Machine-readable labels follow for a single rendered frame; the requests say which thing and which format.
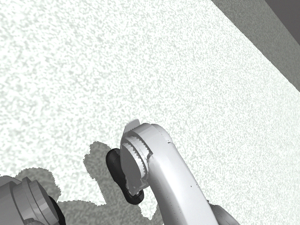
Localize left robot foot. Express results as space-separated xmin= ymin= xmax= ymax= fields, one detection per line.
xmin=49 ymin=196 xmax=66 ymax=225

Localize right robot foot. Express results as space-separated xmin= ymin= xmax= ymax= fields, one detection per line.
xmin=106 ymin=148 xmax=144 ymax=205

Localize right robot hand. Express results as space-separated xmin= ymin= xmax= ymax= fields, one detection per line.
xmin=207 ymin=200 xmax=240 ymax=225

